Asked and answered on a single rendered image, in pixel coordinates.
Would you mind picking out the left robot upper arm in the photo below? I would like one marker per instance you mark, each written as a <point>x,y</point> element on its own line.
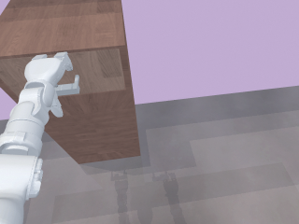
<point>20,179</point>

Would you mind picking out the handle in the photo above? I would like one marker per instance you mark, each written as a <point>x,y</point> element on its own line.
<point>68,89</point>

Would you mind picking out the left robot forearm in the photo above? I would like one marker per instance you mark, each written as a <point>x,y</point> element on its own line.
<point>25,127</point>

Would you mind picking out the robot left hand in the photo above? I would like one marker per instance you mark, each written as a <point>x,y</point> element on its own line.
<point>50,70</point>

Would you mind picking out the drawer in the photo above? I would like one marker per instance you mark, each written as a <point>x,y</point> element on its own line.
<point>98,70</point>

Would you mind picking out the cabinet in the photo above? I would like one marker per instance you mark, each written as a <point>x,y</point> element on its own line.
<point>95,126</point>

